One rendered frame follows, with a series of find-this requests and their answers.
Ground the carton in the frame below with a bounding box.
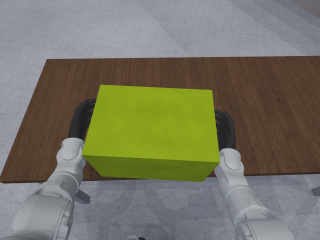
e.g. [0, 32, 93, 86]
[82, 84, 220, 182]

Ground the table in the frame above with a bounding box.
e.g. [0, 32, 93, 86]
[0, 56, 320, 204]

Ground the right robot forearm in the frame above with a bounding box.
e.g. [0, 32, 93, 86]
[214, 148, 295, 240]

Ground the right robot upper arm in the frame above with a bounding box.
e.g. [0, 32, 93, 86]
[235, 218, 294, 240]

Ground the robot right hand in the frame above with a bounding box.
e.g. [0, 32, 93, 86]
[214, 109, 236, 151]

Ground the robot left hand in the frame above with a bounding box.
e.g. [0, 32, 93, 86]
[67, 99, 97, 140]

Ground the left robot forearm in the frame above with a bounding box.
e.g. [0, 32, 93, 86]
[9, 137, 87, 236]

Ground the left robot upper arm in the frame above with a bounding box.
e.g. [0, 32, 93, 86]
[0, 193, 75, 240]

